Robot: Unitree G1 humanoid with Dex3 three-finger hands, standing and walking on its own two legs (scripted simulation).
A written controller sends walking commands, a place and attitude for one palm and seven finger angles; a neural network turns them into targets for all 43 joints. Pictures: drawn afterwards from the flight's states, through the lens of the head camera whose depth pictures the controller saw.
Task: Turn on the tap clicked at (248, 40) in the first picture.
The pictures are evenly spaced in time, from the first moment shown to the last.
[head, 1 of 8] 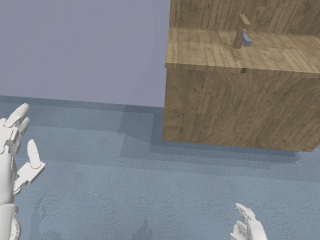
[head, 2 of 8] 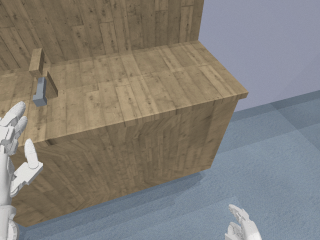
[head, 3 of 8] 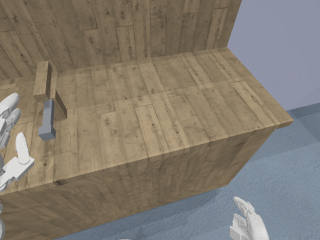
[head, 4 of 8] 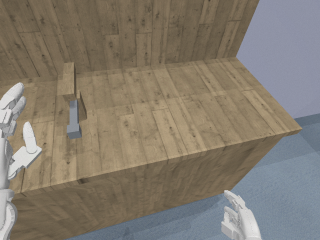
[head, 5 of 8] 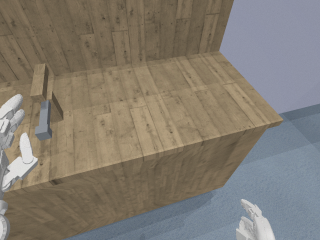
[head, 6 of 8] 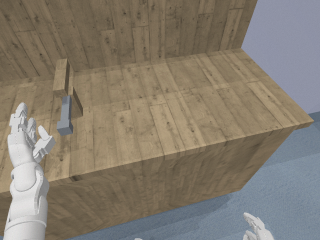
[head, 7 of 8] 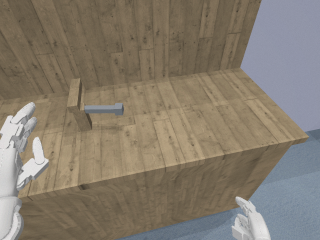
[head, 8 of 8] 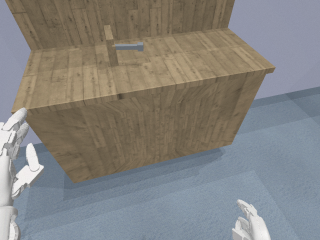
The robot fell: no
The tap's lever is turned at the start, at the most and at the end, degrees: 0 77 77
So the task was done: yes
